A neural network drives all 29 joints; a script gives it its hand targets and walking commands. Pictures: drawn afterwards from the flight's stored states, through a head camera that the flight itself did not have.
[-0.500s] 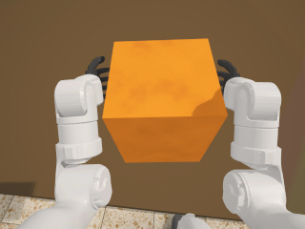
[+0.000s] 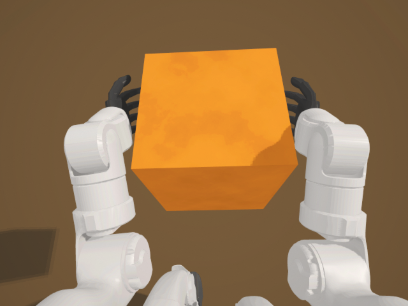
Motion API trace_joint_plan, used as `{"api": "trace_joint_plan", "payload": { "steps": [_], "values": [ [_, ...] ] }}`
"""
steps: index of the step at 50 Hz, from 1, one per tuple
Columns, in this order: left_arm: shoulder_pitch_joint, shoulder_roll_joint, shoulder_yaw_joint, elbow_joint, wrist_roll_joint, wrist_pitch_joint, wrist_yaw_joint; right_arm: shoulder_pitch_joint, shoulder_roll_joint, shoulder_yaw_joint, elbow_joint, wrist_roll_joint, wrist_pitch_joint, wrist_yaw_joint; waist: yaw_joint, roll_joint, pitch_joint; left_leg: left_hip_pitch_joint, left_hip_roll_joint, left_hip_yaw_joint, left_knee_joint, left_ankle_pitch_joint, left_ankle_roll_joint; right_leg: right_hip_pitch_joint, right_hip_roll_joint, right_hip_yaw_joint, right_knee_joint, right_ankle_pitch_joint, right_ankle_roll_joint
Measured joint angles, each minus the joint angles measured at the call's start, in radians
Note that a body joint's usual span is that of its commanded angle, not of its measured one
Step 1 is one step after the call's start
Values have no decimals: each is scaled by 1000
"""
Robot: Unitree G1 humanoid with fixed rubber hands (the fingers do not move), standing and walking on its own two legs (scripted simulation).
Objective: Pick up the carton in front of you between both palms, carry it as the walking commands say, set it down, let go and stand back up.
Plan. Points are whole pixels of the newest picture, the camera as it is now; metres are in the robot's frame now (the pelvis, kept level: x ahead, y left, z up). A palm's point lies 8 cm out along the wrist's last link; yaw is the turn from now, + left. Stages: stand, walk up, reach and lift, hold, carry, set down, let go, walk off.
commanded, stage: carry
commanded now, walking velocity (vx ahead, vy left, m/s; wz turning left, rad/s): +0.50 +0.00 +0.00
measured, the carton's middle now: (212, 142) +0.40 -0.01 +0.06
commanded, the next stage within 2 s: none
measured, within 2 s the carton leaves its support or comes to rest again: neither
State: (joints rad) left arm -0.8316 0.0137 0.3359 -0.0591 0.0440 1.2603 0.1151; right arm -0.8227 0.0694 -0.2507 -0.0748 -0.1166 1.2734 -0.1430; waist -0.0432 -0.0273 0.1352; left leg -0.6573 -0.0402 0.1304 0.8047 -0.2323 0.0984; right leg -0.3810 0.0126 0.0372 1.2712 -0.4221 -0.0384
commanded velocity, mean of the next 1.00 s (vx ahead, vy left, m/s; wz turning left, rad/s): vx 0.50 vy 0.00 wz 0.00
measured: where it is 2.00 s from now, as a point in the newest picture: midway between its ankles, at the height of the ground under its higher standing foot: (206, 100)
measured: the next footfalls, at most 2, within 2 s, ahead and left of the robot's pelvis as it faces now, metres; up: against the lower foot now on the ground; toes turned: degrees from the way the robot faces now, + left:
right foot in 0.34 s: +0.38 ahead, -0.11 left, +0.00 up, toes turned -4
left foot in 0.80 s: +0.63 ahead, +0.09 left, +0.00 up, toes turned +8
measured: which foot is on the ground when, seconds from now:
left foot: down 0.00-0.34, up 0.36-0.78, down 0.80-1.00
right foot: up 0.00-0.32, down 0.34-0.82, up 0.84-1.00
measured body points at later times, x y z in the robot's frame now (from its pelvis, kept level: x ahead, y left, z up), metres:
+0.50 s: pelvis +0.31 -0.04 +0.05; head +0.34 -0.05 +0.49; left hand +0.70 +0.13 +0.20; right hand +0.71 -0.17 +0.20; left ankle +0.25 +0.08 -0.60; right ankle +0.34 -0.10 -0.69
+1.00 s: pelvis +0.60 +0.01 +0.06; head +0.65 +0.02 +0.51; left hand +0.93 +0.15 +0.12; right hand +0.91 -0.16 +0.12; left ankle +0.59 +0.08 -0.69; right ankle +0.59 -0.13 -0.63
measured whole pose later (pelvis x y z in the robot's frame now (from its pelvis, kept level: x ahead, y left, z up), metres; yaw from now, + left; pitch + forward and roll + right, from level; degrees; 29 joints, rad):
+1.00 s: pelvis +0.60 +0.01 +0.06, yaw -1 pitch +6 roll -2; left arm -0.39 -0.14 0.23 -0.18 0.09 1.16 0.09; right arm -0.33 0.17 -0.22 -0.23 -0.10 1.18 -0.13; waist -0.02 0.01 0.01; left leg -0.27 0.03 0.16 0.33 -0.18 0.06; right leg -0.53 -0.04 -0.06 0.89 -0.38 0.02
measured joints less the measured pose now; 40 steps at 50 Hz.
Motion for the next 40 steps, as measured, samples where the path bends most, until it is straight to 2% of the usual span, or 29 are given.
{"api": "trace_joint_plan", "payload": {
  "steps": [2, 4, 8, 11, 15, 16, 17, 18, 20, 21, 23, 25, 29, 35, 39, 40],
  "values": [
    [7, -15, 1, 4, 18, 13, -3, 28, -7, 6, -3, 17, 9, -4, -33, 20, 5, 74, 0, -13, -69, -16, -16, -118, 22, 9, 173, -9, -14],
    [12, -36, 0, -11, 39, 22, -2, 46, -16, 6, -18, 43, 15, -12, -57, 39, 8, 150, 6, -22, -151, -12, -20, -211, 18, -5, 164, -3, -20],
    [2, -56, -4, -42, 74, 26, -4, 37, -30, -4, -29, 76, 12, -23, -88, 55, -9, 282, 24, -36, -272, -33, -16, -318, -4, -39, -113, -3, -13],
    [-15, -54, -9, -42, 84, 30, -16, 2, -49, -14, -5, 94, 13, -23, -91, 48, -50, 362, 30, -45, -311, -74, -32, -324, -12, -55, -382, 118, -11],
    [-50, -27, -15, 23, 89, 50, -18, -61, -82, -5, 91, 104, 31, -22, -56, 39, -128, 454, 35, -49, -276, -185, -62, -217, -5, -108, -703, 330, -19],
    [-67, -17, -19, 58, 87, 56, -18, -76, -93, -2, 120, 105, 40, -21, -43, 31, -150, 464, 34, -47, -227, -224, -68, -168, -6, -124, -762, 361, -25],
    [-83, -9, -22, 95, 84, 56, -17, -93, -109, 3, 150, 106, 48, -19, -22, 37, -166, 454, 45, -46, -145, -260, -72, -148, 0, -133, -755, 370, -34],
    [-95, -2, -29, 130, 81, 53, -17, -108, -121, 3, 181, 107, 52, -16, 0, 52, -170, 419, 53, -70, -21, -275, -74, -151, 12, -143, -702, 328, -42],
    [-107, 7, -41, 198, 70, 59, -11, -117, -132, -4, 233, 104, 69, -11, 36, 47, -174, 315, 28, -114, 242, -279, -70, -134, 14, -146, -656, 242, -54],
    [-104, 10, -43, 221, 62, 66, -7, -116, -130, -7, 252, 99, 80, -11, 51, 39, -174, 265, 19, -119, 329, -260, -67, -114, 13, -144, -664, 221, -57],
    [-88, 16, -43, 248, 44, 77, -2, -112, -115, -16, 276, 80, 98, -11, 74, 26, -171, 177, 20, -114, 390, -203, -66, -65, 9, -142, -711, 217, -47],
    [-70, 15, -40, 266, 33, 74, 2, -101, -98, -29, 288, 57, 103, -10, 90, 18, -166, 109, 34, -106, 353, -158, -73, -14, 5, -142, -766, 213, -53],
    [-23, -2, -32, 294, 31, 34, 2, -57, -65, -51, 295, 23, 79, -7, 104, 11, -165, 29, 61, -94, 171, -95, -91, 87, -3, -142, -866, 200, -50],
    [55, -34, -49, 271, 35, -41, 2, 39, -49, -40, 242, 24, 19, -1, 93, 27, -160, 41, 77, -55, -154, 82, -97, 227, -6, -138, -934, 129, -20],
    [124, -52, -61, 209, 42, -63, 0, 113, -34, -16, 194, 32, -18, 5, 72, 33, -166, 163, 54, 14, -384, 216, -73, 294, -14, -139, -860, 14, 11],
    [146, -49, -65, 188, 41, -66, -3, 132, -23, -7, 183, 29, -31, 6, 66, 25, -170, 196, 48, 27, -399, 202, -42, 280, -25, -140, -778, -28, 20]
  ]
}}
